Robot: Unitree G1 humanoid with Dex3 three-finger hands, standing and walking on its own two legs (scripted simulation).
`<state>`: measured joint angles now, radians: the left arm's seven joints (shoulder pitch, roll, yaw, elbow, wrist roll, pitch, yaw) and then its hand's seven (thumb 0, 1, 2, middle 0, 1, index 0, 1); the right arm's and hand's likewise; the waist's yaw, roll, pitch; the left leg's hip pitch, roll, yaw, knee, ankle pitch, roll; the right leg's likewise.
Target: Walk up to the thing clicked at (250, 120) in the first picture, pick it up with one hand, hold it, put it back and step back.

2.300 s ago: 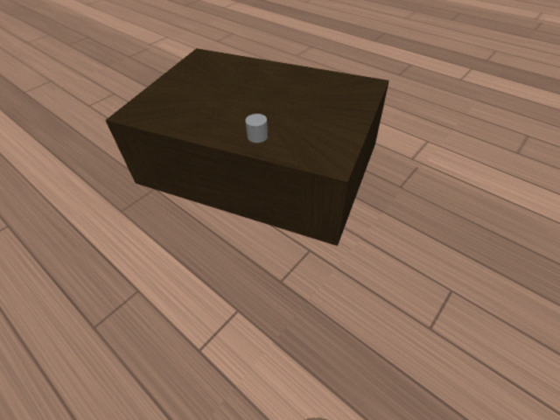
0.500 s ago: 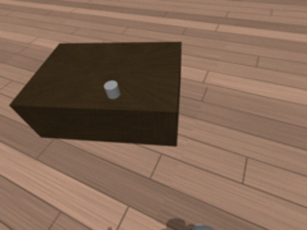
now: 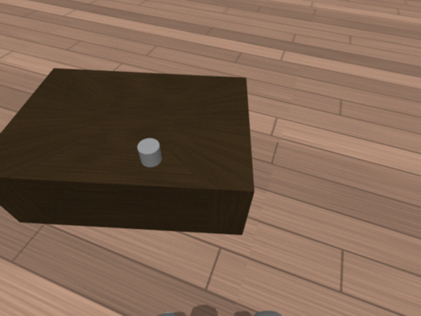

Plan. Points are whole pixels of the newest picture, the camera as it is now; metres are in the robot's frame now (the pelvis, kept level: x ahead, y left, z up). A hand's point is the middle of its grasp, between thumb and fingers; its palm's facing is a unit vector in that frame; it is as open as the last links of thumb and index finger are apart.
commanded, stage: walk up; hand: left
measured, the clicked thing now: (150, 152) +0.75 +0.25 -0.31
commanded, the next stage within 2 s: none
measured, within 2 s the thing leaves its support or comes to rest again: neither
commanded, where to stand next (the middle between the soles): +0.28 +0.07 m, yaw -3 degrees
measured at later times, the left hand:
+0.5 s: hand (65, 266) +0.25 +0.32 -0.09, palm faces -0.04 -0.88 -0.47, open 7.4 cm
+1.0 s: hand (59, 260) +0.28 +0.37 -0.16, palm faces -0.12 -0.92 -0.36, open 7.4 cm
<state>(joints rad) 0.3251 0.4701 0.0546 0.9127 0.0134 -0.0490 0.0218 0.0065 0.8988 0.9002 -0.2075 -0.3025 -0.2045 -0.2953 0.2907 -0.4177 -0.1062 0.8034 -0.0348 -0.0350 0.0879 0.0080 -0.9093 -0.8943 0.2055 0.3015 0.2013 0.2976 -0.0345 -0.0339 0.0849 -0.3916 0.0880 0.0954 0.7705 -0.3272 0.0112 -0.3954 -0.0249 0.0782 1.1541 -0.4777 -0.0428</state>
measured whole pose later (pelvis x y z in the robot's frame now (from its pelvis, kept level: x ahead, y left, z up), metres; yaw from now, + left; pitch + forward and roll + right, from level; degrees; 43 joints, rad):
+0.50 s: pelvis +0.15 +0.05 +0.02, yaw -3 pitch -4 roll +0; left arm 0.30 0.38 0.03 0.82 0.00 -0.10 0.01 0.00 0.90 0.90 -0.21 -0.30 -0.21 -0.30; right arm 0.32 -0.42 -0.05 0.79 -0.02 0.01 0.06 0.01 -0.91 -0.89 0.21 0.30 0.20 0.30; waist 0.00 0.09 0.08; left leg -0.44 0.04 -0.01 1.11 -0.44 0.02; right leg -0.27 -0.01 -0.05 0.61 -0.26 -0.04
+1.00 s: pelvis +0.20 +0.10 +0.00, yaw -6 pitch -1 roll +0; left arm 0.21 0.41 0.05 0.95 0.02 0.03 -0.01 0.00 0.90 0.90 -0.21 -0.30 -0.20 -0.30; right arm 0.17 -0.40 -0.03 0.88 -0.03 -0.03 0.00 0.01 -0.90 -0.89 0.21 0.30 0.21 0.30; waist 0.01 -0.04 0.12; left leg -0.46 0.10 0.04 0.74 -0.25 -0.03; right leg -0.31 -0.02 0.00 0.76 -0.46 -0.02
